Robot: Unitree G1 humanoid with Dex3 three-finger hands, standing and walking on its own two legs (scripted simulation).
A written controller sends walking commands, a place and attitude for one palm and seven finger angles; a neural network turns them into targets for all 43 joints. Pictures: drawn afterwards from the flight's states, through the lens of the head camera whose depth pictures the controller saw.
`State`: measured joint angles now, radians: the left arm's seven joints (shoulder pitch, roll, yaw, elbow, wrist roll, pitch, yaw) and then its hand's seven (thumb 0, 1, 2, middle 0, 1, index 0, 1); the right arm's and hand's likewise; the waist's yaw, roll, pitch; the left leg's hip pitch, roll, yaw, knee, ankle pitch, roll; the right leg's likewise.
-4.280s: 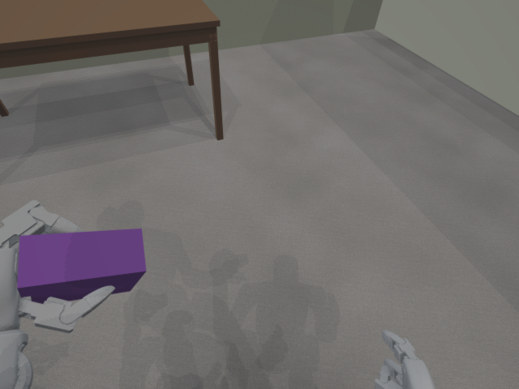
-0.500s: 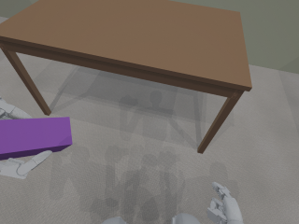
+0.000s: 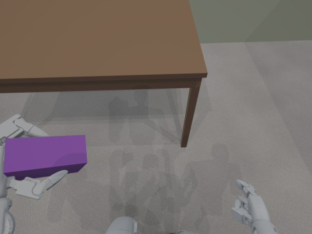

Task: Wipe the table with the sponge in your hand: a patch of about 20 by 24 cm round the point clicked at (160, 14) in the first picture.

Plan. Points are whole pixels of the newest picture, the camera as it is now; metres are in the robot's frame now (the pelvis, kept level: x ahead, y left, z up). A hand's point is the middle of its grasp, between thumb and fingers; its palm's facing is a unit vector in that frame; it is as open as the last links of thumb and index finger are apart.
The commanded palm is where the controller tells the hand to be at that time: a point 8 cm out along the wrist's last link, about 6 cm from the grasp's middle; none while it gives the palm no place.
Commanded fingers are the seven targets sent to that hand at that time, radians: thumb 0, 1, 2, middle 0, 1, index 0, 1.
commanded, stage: turn to face it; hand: left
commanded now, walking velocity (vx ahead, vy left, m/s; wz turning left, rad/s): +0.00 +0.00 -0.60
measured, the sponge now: (59, 157) +0.24 +0.19 +0.15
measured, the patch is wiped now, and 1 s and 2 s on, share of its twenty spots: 0.00 0.00 0.00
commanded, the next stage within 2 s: take the last steps up to it in 0.58 s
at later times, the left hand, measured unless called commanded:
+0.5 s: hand (22, 167) +0.20 +0.23 +0.18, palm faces +0.20 -0.88 -0.43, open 9.5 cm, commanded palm +0.16 +0.27 +0.18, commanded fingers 0.00 0.10 1.30 -1.20 -1.60 -1.20 -1.60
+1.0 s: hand (62, 181) +0.18 +0.15 +0.18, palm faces +0.05 -0.85 -0.52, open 9.5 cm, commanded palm +0.15 +0.21 +0.18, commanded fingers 0.00 0.10 1.30 -1.20 -1.60 -1.20 -1.60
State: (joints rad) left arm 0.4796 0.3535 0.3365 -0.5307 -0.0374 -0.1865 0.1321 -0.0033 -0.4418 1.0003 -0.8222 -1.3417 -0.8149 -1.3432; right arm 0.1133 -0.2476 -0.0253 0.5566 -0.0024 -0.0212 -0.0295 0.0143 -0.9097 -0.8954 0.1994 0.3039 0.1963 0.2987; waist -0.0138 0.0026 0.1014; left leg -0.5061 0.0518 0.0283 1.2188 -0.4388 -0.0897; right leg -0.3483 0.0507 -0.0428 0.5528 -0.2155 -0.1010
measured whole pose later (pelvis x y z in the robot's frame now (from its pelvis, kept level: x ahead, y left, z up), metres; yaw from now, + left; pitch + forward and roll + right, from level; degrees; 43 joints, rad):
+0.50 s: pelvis -0.06 +0.03 +0.00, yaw -14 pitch +0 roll +0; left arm 0.45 0.39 0.37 -0.50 -0.01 -0.22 0.12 0.00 -0.44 1.00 -0.82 -1.34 -0.81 -1.34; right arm 0.23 -0.15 0.01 0.55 -0.01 -0.02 -0.02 0.02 -0.91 -0.90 0.20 0.30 0.20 0.30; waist 0.03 -0.02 0.02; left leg -0.24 0.06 0.08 0.50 -0.27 -0.01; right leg -0.56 0.09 0.04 1.05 -0.36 0.03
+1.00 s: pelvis -0.10 +0.00 +0.00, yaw -20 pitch +1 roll +0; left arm 0.60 0.44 0.43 -0.58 -0.02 -0.24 0.16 0.00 -0.44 1.00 -0.82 -1.34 -0.81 -1.35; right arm 0.25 -0.27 -0.06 0.62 0.00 -0.03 -0.06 0.02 -0.91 -0.90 0.20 0.30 0.19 0.30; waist -0.05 0.00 0.03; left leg -0.37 0.06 0.10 0.69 -0.36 -0.01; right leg -0.24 -0.01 -0.08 0.49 -0.28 -0.02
